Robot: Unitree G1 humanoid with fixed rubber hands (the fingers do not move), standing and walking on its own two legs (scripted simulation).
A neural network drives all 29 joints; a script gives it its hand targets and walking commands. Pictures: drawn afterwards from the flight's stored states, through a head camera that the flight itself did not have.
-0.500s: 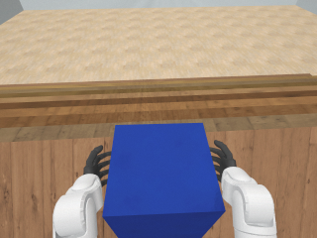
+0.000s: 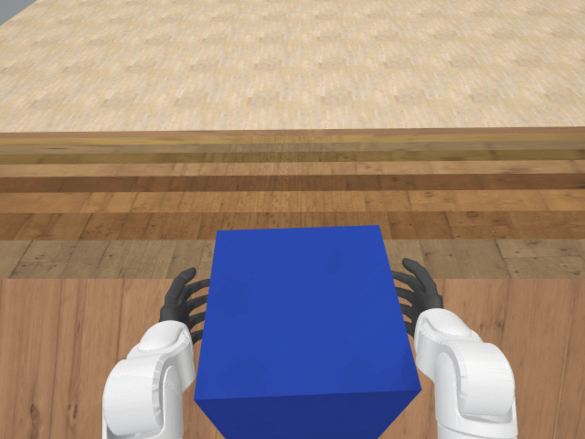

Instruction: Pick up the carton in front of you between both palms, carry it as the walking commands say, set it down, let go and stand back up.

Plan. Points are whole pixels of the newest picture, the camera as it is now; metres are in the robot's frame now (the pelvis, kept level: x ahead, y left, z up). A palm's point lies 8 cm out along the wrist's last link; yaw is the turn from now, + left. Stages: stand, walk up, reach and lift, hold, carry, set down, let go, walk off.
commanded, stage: carry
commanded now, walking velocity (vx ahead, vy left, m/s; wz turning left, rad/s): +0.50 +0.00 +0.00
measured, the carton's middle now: (301, 342) +0.25 +0.01 +0.00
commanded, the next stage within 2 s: none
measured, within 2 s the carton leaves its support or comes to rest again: neither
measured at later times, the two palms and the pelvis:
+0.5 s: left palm (214, 138) +0.61 +0.17 +0.08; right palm (377, 141) +0.58 -0.13 +0.09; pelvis +0.33 +0.04 -0.01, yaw -4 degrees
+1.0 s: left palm (238, 75) +0.85 +0.15 +0.08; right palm (368, 73) +0.85 -0.15 +0.08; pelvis +0.49 +0.01 -0.02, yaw -2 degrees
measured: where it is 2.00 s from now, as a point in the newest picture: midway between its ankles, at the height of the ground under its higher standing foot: (298, 369)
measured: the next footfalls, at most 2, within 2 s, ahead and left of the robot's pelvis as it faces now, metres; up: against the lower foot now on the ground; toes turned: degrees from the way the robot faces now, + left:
left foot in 0.30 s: +0.43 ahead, +0.12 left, +0.00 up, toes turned +3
right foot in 0.70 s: +0.58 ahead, -0.08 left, +0.00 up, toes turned -10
